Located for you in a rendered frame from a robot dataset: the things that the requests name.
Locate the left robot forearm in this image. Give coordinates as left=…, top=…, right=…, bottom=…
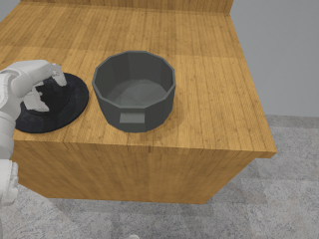
left=0, top=68, right=33, bottom=159

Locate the left robot upper arm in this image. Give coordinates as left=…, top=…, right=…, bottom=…
left=0, top=159, right=19, bottom=239

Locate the table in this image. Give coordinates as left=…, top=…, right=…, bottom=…
left=0, top=0, right=278, bottom=205

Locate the knob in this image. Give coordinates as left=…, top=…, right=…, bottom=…
left=35, top=84, right=55, bottom=102

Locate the lid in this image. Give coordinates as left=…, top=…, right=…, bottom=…
left=15, top=72, right=90, bottom=134

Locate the left robot hand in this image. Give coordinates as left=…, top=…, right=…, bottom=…
left=5, top=60, right=67, bottom=112

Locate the pot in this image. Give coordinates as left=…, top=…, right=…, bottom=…
left=92, top=50, right=176, bottom=133

